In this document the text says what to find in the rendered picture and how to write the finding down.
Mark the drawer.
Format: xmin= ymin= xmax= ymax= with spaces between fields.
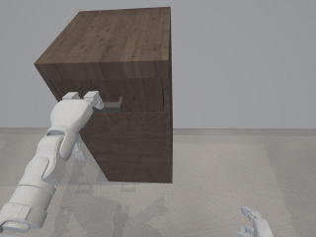
xmin=51 ymin=77 xmax=165 ymax=113

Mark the cabinet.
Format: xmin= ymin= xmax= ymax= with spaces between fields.
xmin=34 ymin=6 xmax=173 ymax=184

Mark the robot left hand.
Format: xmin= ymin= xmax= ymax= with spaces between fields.
xmin=50 ymin=91 xmax=104 ymax=161

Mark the handle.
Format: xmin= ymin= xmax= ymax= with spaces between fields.
xmin=92 ymin=96 xmax=123 ymax=113

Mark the robot right hand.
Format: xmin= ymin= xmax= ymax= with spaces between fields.
xmin=237 ymin=206 xmax=275 ymax=237

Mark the robot left forearm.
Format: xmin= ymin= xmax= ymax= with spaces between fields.
xmin=0 ymin=126 xmax=77 ymax=233

